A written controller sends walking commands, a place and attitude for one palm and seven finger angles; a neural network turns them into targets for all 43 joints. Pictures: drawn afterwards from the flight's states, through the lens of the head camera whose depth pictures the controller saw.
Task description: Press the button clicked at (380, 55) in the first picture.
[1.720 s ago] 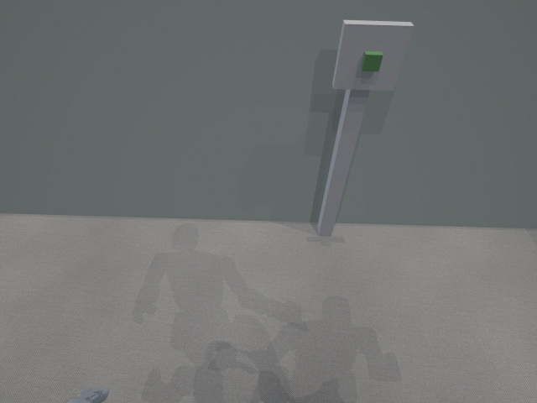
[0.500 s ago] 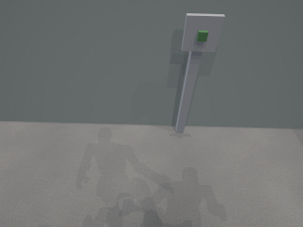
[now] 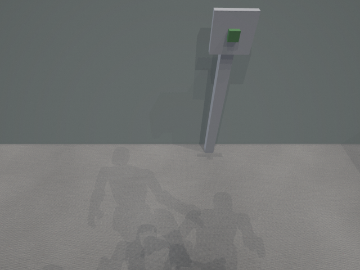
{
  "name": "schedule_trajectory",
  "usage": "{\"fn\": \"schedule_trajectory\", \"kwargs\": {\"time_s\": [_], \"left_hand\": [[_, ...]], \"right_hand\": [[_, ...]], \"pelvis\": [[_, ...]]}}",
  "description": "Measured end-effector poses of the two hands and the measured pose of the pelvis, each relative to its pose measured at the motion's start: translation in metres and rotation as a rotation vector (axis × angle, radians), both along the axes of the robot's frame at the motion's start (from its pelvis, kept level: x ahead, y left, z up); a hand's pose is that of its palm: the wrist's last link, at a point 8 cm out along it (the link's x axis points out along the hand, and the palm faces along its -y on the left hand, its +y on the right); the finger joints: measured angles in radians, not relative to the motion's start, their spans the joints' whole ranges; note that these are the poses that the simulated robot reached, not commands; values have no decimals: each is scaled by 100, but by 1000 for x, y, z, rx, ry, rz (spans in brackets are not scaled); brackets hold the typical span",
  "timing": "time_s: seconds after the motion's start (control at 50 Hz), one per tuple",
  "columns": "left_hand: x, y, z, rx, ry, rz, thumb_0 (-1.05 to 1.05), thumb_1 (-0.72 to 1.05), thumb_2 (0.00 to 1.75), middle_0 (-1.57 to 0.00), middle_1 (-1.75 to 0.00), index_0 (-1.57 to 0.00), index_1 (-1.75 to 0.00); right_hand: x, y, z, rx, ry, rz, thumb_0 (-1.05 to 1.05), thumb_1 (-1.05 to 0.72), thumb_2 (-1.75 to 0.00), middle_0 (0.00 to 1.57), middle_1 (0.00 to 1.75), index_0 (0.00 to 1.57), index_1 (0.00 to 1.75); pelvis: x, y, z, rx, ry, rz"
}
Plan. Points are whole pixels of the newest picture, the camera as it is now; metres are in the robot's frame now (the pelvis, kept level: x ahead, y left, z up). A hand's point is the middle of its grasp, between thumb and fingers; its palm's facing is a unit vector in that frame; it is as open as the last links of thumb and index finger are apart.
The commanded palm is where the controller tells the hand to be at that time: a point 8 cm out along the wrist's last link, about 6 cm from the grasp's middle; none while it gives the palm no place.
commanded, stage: walk to a spot facing it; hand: left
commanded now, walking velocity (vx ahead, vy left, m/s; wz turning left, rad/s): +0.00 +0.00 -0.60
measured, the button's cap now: (233, 35) +0.97 -0.15 +0.08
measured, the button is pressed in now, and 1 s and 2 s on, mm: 0 0 0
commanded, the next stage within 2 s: none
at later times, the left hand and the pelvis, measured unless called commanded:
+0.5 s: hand out of the picture +0.04 +0.15 -0.15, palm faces -0.18 -0.95 -0.26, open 7.4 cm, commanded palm none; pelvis -0.02 -0.04 +0.00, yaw -14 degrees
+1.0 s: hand (106, 267) +0.16 +0.20 -0.17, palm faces -0.45 -0.87 -0.22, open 7.4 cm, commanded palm none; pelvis -0.01 +0.04 +0.00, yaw -32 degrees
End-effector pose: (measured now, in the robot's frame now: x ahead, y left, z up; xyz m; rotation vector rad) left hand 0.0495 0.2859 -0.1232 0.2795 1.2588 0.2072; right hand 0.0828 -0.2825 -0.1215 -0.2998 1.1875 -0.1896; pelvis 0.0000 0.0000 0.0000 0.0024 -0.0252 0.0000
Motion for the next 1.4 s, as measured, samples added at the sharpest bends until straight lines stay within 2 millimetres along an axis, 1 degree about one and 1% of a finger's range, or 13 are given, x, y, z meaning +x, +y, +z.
{"fn": "schedule_trajectory", "kwargs": {"time_s": [0.16, 0.3, 0.46, 0.64, 0.74, 0.84, 0.88, 0.96, 1.08, 1.16, 1.22, 1.32, 1.4], "left_hand": [[0, -32, -18, -55, 41, -63, 0, 91, 90, -21, -30, -20, -30], [-1, -68, -19, -41, 28, -112, 0, 91, 90, -21, -30, -20, -30], [-6, -89, 0, -51, 71, -147, 0, 91, 90, -21, -30, -20, -30], [22, -83, 0, -58, 46, -228, 0, 91, 90, -21, -30, -20, -30], [44, -69, -5, -68, 30, -286, 0, 91, 90, -21, -30, -20, -30], [72, -47, -19, -83, 19, -354, 0, 91, 90, -21, -30, -20, -30], [87, -40, -26, -91, 10, -382, 0, 91, 90, -21, -30, -20, -30], [115, -35, -23, -105, -9, -454, 0, 91, 90, -20, -30, -20, -30], [139, -42, -18, -117, 0, -550, 0, 91, 90, -20, -30, -20, -30], [149, -62, -18, -120, 25, -619, 0, 91, 90, -20, -30, -20, -30], [156, -87, -18, -127, 34, -683, 0, 91, 90, -20, -30, -20, -30], [169, -148, -12, -144, 16, -821, 0, 91, 90, -20, -30, -20, -30], [182, -205, -9, -159, -70, -919, 0, 91, 90, -20, -30, -20, -30]], "right_hand": [[-39, 13, -23, 72, 14, -97, 0, -90, -90, 20, 30, 20, 30], [-69, -4, -52, 131, 45, -189, 1, -90, -90, 20, 30, 21, 30], [-75, -22, -25, 121, 9, -258, 1, -90, -90, 20, 30, 20, 30], [-77, -28, -8, 64, -59, -336, 1, -91, -90, 20, 30, 20, 30], [-75, -14, 1, 40, -106, -373, 1, -91, -90, 20, 30, 20, 30], [-81, 12, 11, 6, -159, -422, 1, -90, -90, 20, 30, 20, 30], [-92, 25, 12, -12, -166, -446, 0, -90, -90, 20, 30, 20, 30], [-126, 52, 19, -17, -114, -508, 0, -90, -90, 20, 30, 20, 30], [-174, 85, 16, -2, -47, -631, 1, -90, -90, 20, 30, 21, 30], [-210, 106, 8, 29, 0, -726, 1, -90, -90, 20, 30, 21, 30], [-239, 122, 0, 62, 45, -799, 1, -90, -90, 20, 30, 21, 30], [-290, 141, -15, 124, 115, -926, 1, -90, -90, 20, 30, 21, 30], [-326, 145, -35, 176, 168, -1005, 1, -90, -90, 20, 30, 20, 30]], "pelvis": [[-12, -8, -13, 31, 2, -85], [-19, -31, -26, 26, 6, -155], [-22, -41, -2, 44, 38, -230], [-20, -30, 1, 32, 53, -325], [-18, -12, 0, 21, 58, -385], [-16, 14, -6, 4, 64, -446], [-15, 24, -10, 3, 56, -465], [-13, 37, -3, -17, 37, -525], [-9, 46, 1, -29, 32, -613], [-10, 47, 0, -22, 32, -668], [-13, 43, -1, -15, 34, -713], [-19, 27, -5, 3, 42, -793], [-23, 2, -17, 9, 47, -841]]}}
